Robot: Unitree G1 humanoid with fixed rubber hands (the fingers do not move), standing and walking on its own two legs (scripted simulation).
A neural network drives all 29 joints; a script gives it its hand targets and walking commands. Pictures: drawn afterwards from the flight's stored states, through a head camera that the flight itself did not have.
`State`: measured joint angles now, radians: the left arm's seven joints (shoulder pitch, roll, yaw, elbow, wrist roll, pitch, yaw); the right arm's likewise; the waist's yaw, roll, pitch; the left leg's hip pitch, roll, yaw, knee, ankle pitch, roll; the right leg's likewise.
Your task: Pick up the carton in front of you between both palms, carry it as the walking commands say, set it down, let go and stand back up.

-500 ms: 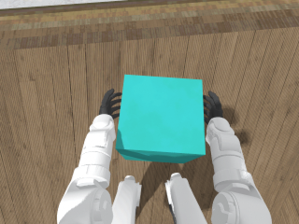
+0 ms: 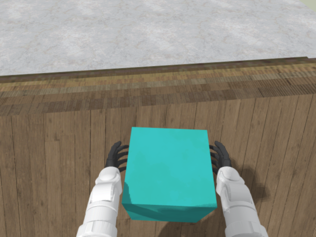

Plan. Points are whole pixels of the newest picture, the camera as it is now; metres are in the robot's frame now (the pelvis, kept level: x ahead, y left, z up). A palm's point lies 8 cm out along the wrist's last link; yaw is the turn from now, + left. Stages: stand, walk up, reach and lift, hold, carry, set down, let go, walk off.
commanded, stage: reach and lift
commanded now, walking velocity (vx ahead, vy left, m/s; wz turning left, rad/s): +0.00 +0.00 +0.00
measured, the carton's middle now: (166, 178) +0.31 -0.01 -0.09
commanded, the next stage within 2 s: hold in 1.28 s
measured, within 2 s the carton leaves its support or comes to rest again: neither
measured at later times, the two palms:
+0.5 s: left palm (102, 166) +0.29 +0.15 +0.06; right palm (231, 163) +0.29 -0.16 +0.06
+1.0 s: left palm (101, 160) +0.30 +0.15 +0.07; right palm (232, 157) +0.30 -0.15 +0.07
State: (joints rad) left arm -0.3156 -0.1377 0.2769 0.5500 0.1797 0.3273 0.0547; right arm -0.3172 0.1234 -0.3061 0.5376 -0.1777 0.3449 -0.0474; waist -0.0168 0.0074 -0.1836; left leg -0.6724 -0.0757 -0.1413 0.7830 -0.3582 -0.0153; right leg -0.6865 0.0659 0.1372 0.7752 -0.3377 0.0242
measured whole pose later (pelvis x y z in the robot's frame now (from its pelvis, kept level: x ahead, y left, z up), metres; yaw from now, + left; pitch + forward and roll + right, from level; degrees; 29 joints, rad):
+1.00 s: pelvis +0.01 +0.00 +0.04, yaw +0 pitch -4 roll +0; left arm -0.27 -0.15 0.25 0.32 0.28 0.65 -0.01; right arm -0.28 0.16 -0.25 0.32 -0.28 0.66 -0.01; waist 0.00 0.00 -0.01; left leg -0.11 -0.04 -0.14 0.39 -0.22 -0.01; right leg -0.12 0.04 0.14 0.39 -0.20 0.01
